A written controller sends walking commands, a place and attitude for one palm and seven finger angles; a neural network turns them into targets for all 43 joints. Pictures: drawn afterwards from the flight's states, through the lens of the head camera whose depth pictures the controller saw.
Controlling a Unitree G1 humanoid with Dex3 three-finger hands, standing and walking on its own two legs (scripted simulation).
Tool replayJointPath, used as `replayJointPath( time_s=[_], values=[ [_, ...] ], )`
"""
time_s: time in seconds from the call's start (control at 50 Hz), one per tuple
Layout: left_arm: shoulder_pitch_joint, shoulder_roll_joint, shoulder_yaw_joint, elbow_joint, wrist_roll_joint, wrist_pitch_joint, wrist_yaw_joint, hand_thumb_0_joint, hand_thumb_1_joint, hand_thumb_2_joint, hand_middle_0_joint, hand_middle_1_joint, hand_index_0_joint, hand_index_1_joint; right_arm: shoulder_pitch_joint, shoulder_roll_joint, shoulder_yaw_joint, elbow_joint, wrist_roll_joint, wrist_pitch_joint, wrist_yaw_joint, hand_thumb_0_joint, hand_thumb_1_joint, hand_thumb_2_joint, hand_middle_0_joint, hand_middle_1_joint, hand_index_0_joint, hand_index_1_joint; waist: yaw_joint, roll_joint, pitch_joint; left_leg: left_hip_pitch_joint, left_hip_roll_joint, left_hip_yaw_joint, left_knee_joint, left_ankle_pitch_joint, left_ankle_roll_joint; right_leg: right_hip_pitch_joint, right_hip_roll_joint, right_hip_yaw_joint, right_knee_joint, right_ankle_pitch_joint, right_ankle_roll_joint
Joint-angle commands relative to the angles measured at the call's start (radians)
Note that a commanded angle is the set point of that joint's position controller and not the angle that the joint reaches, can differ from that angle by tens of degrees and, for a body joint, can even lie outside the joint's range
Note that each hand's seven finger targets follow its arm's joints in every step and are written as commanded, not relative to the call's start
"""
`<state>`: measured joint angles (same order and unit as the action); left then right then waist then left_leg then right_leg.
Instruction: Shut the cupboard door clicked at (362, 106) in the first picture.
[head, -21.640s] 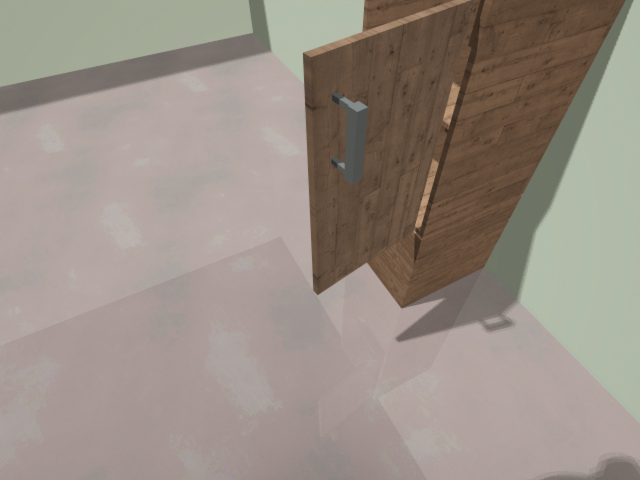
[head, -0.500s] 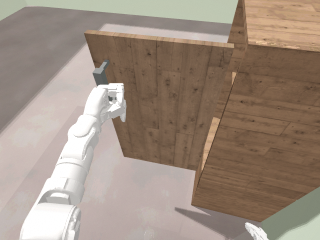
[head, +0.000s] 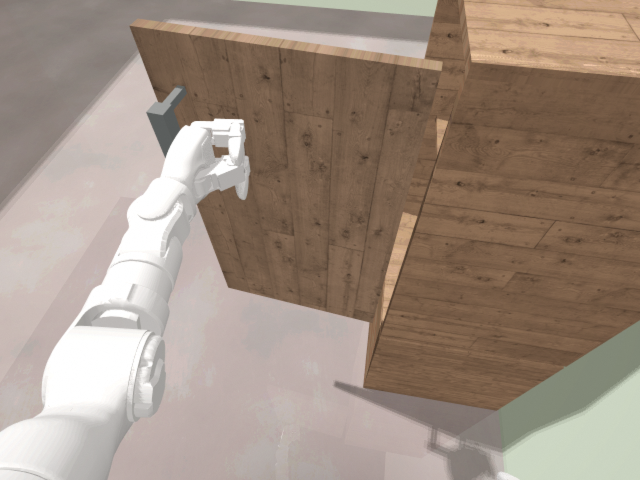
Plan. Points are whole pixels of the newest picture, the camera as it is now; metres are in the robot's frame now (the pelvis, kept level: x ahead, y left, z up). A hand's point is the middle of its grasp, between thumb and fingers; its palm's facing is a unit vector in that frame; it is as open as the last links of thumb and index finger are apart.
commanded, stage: push the door shut along its arc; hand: left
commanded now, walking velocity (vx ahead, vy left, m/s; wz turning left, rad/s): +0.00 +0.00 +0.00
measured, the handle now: (183, 143) +0.52 +0.15 +0.13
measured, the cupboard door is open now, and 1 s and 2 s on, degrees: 85 62 58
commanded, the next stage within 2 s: pull the fist back off the door in 0.80 s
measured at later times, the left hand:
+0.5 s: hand (258, 152) +0.49 +0.05 +0.14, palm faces -0.43 -0.90 -0.04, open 3.4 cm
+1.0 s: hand (292, 122) +0.54 +0.00 +0.14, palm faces -0.30 -0.95 +0.11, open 3.4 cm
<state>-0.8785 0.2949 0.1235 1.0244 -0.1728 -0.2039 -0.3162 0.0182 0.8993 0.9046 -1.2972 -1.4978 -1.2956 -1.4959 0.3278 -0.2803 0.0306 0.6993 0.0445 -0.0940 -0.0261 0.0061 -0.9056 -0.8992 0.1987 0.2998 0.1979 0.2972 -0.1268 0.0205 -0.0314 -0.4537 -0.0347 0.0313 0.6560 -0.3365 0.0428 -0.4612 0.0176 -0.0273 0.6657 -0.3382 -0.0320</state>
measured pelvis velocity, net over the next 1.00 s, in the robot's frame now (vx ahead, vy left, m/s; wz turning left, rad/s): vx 0.00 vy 0.00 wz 0.01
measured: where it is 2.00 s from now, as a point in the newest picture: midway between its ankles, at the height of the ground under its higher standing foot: outside the picture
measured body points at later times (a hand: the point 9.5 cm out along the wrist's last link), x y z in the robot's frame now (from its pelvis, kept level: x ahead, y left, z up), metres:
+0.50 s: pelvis +0.00 -0.01 -0.01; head +0.08 -0.02 +0.44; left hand +0.50 +0.10 +0.14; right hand +0.01 -0.28 -0.13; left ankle -0.01 +0.09 -0.72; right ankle +0.00 -0.10 -0.72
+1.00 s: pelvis +0.00 +0.00 -0.02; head +0.12 -0.01 +0.41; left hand +0.55 +0.06 +0.14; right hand -0.03 -0.27 -0.14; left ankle -0.01 +0.09 -0.72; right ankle +0.00 -0.10 -0.72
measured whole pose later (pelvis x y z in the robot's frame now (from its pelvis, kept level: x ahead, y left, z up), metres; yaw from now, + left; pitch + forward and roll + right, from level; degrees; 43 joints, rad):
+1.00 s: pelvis +0.00 +0.00 -0.02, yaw +0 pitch +18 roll -1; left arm -1.31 0.28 0.21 1.31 -0.16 -0.15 -0.18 0.04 0.98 0.99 -1.30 -1.50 -1.31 -1.50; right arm 0.41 -0.29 0.01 0.77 -0.01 -0.12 0.00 0.00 -0.91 -0.90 0.20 0.30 0.20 0.30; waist -0.20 0.05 -0.06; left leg -0.74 -0.02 0.01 0.79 -0.38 0.04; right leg -0.73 0.03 -0.05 0.77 -0.37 -0.04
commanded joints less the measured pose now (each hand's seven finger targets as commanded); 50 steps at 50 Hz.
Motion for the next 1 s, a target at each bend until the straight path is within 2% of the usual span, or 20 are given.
replayJointPath(
  time_s=[0.0,0.1,0.12,0.14,0.18,0.28,0.32,0.38,0.46,0.5,0.62,0.64,0.72,0.84,0.88,0.9,0.92,0.94,0.96,0.98],
  values=[
    [-0.535,0.231,0.091,-0.154,-0.010,-0.077,-0.010,0.000,0.900,0.900,-1.300,-1.500,-1.300,-1.500,0.078,-0.151,-0.060,-0.090,-0.008,-0.034,-0.006,0.000,-0.900,-0.900,0.200,0.300,0.200,0.300,-0.021,-0.037,-0.373,0.174,0.013,-0.056,-0.037,0.269,0.006,0.073,-0.007,0.027,-0.064,0.344,0.003],
    [-0.556,0.233,0.083,-0.165,-0.003,-0.094,-0.046,0.000,0.900,0.900,-1.300,-1.500,-1.300,-1.500,0.100,-0.156,-0.067,-0.101,-0.013,-0.030,-0.003,0.000,-0.900,-0.900,0.200,0.300,0.200,0.300,-0.025,-0.012,-0.451,0.195,0.012,-0.052,-0.012,0.319,0.006,0.079,-0.002,0.030,-0.045,0.400,0.004],
    [-0.571,0.218,0.070,-0.149,-0.005,-0.089,-0.054,0.000,0.900,0.900,-1.300,-1.500,-1.300,-1.500,0.100,-0.154,-0.066,-0.099,-0.012,-0.029,-0.003,0.000,-0.900,-0.900,0.200,0.300,0.200,0.300,-0.033,-0.009,-0.434,0.184,0.010,-0.049,-0.007,0.307,0.008,0.068,-0.001,0.032,-0.049,0.397,0.006],
    [-0.579,0.231,0.078,-0.122,-0.007,-0.082,-0.058,0.000,0.900,0.900,-1.300,-1.500,-1.300,-1.500,0.122,-0.159,-0.071,-0.088,-0.016,-0.021,-0.008,0.000,-0.900,-0.900,0.200,0.300,0.200,0.300,-0.041,-0.051,-0.428,0.166,0.014,-0.050,-0.006,0.309,0.012,0.077,-0.001,0.028,-0.049,0.401,0.011],
    [-0.615,0.243,0.087,-0.124,-0.006,-0.079,-0.068,0.000,0.900,0.900,-1.300,-1.500,-1.300,-1.500,0.127,-0.163,-0.072,-0.086,-0.014,-0.024,-0.007,0.000,-0.900,-0.900,0.200,0.300,0.200,0.300,-0.047,-0.045,-0.418,0.155,0.009,-0.050,-0.002,0.301,0.014,0.064,0.004,0.031,-0.052,0.405,0.012],
    [-0.669,0.187,0.033,-0.143,-0.014,-0.070,-0.100,0.000,0.900,0.900,-1.300,-1.500,-1.300,-1.500,0.137,-0.163,-0.073,-0.074,-0.019,-0.023,-0.012,0.000,-0.900,-0.900,0.200,0.300,0.200,0.300,-0.062,0.000,-0.457,0.214,0.007,-0.057,0.012,0.345,0.014,0.019,0.009,0.021,-0.047,0.416,0.010],
    [-0.714,0.192,0.038,-0.120,-0.017,-0.064,-0.102,0.000,0.900,0.900,-1.300,-1.500,-1.300,-1.500,0.145,-0.164,-0.074,-0.056,-0.022,-0.028,-0.015,0.000,-0.900,-0.900,0.200,0.300,0.200,0.300,-0.077,-0.008,-0.433,0.202,0.007,-0.056,0.018,0.313,0.016,-0.005,0.010,0.023,-0.056,0.389,0.013],
    [-0.751,0.146,-0.002,-0.090,-0.020,-0.056,-0.107,0.000,0.900,0.900,-1.300,-1.500,-1.300,-1.500,0.150,-0.166,-0.072,-0.043,-0.024,-0.030,-0.019,0.000,-0.900,-0.900,0.200,0.300,0.200,0.300,-0.092,-0.014,-0.415,0.210,0.006,-0.067,0.021,0.314,0.016,-0.049,0.015,0.012,-0.051,0.362,0.010],
    [-0.808,0.118,-0.022,-0.070,-0.024,-0.052,-0.110,0.000,0.900,0.900,-1.300,-1.500,-1.300,-1.500,0.154,-0.168,-0.070,-0.026,-0.030,-0.035,-0.021,0.000,-0.900,-0.900,0.200,0.300,0.200,0.300,-0.106,0.002,-0.432,0.230,0.003,-0.076,0.034,0.319,0.018,-0.092,0.017,0.006,-0.044,0.341,0.008],
    [-0.844,0.135,-0.011,-0.041,-0.022,-0.049,-0.112,0.000,0.900,0.900,-1.300,-1.500,-1.300,-1.500,0.163,-0.172,-0.070,-0.012,-0.033,-0.039,-0.025,0.000,-0.900,-0.900,0.200,0.300,0.200,0.300,-0.119,-0.022,-0.425,0.205,0.003,-0.078,0.039,0.293,0.019,-0.102,0.017,0.008,-0.042,0.323,0.009],
    [-0.934,0.119,-0.027,-0.024,-0.019,-0.053,-0.119,0.000,0.900,0.900,-1.300,-1.500,-1.300,-1.500,0.179,-0.180,-0.071,0.011,-0.041,-0.049,-0.029,0.000,-0.900,-0.900,0.200,0.300,0.200,0.300,-0.139,0.009,-0.465,0.236,0.005,-0.092,0.064,0.314,0.018,-0.171,0.020,-0.004,-0.017,0.301,0.004],
    [-0.936,0.091,-0.040,-0.010,-0.024,-0.050,-0.121,0.000,0.900,0.900,-1.300,-1.500,-1.300,-1.500,0.178,-0.179,-0.071,0.013,-0.040,-0.046,-0.031,0.000,-0.900,-0.900,0.200,0.300,0.200,0.300,-0.142,0.009,-0.478,0.242,0.005,-0.093,0.070,0.331,0.021,-0.178,0.022,-0.005,-0.010,0.310,0.004],
    [-0.980,0.126,-0.020,0.004,-0.014,-0.046,-0.122,0.000,0.900,0.900,-1.300,-1.500,-1.300,-1.500,0.195,-0.187,-0.072,0.021,-0.044,-0.048,-0.030,0.000,-0.900,-0.900,0.200,0.300,0.200,0.300,-0.149,0.005,-0.497,0.223,0.005,-0.099,0.086,0.320,0.019,-0.197,0.024,-0.006,0.004,0.298,0.002],
    [-1.044,0.059,-0.056,0.028,-0.004,-0.041,-0.112,0.000,0.900,0.900,-1.300,-1.500,-1.300,-1.500,0.220,-0.185,-0.077,0.047,-0.049,-0.043,-0.031,0.000,-0.900,-0.900,0.200,0.300,0.200,0.300,-0.174,0.047,-0.521,0.267,0.007,-0.110,0.115,0.390,0.020,-0.280,0.034,-0.021,0.033,0.302,0.000],
    [-1.062,0.080,-0.046,0.041,0.001,-0.033,-0.114,0.000,0.900,0.900,-1.300,-1.500,-1.300,-1.500,0.227,-0.188,-0.077,0.049,-0.053,-0.040,-0.030,0.000,-0.900,-0.900,0.200,0.300,0.200,0.300,-0.177,0.019,-0.531,0.240,0.004,-0.107,0.121,0.370,0.019,-0.264,0.035,-0.016,0.032,0.307,0.003],
    [-1.078,0.163,0.199,0.063,-0.067,-0.007,0.099,0.000,0.900,0.900,-1.300,-1.500,-1.300,-1.500,0.248,-0.147,-0.064,0.026,-0.039,-0.052,-0.006,0.000,-0.900,-0.900,0.200,0.300,0.200,0.300,-0.122,0.086,-0.547,0.142,0.023,-0.114,0.121,0.361,-0.010,-0.182,0.026,0.008,0.009,0.333,0.008],
    [-1.018,0.115,0.157,0.083,-0.029,0.005,0.202,0.000,0.900,0.900,-1.300,-1.500,-1.300,-1.500,0.273,-0.140,-0.061,0.021,-0.051,-0.052,0.022,0.000,-0.900,-0.900,0.200,0.300,0.200,0.300,-0.121,0.061,-0.572,0.125,0.022,-0.119,0.099,0.381,-0.019,-0.137,0.028,0.005,0.019,0.363,0.015],
    [-0.952,0.101,0.165,0.093,-0.018,0.005,0.256,0.000,0.900,0.900,-1.300,-1.500,-1.300,-1.500,0.277,-0.137,-0.066,0.012,-0.054,-0.049,0.042,0.000,-0.900,-0.900,0.200,0.300,0.200,0.300,-0.106,0.044,-0.571,0.129,0.023,-0.126,0.092,0.424,-0.023,-0.134,0.032,0.000,0.028,0.375,0.017],
    [-0.916,0.094,0.187,0.071,-0.006,-0.008,0.305,0.000,0.900,0.900,-1.300,-1.500,-1.300,-1.500,0.288,-0.140,-0.073,0.006,-0.066,-0.042,0.057,0.000,-0.900,-0.900,0.200,0.300,0.200,0.300,-0.101,-0.020,-0.592,0.123,0.027,-0.122,0.095,0.466,-0.026,-0.107,0.030,-0.005,0.036,0.416,0.021],
    [-0.898,0.065,0.189,0.021,0.005,-0.030,0.368,0.000,0.900,0.900,-1.300,-1.500,-1.300,-1.500,0.289,-0.136,-0.078,-0.004,-0.077,-0.035,0.075,0.000,-0.900,-0.900,0.200,0.300,0.200,0.300,-0.087,0.000,-0.626,0.120,0.021,-0.096,0.106,0.495,-0.026,-0.074,0.029,-0.001,0.035,0.472,0.023]
  ],
)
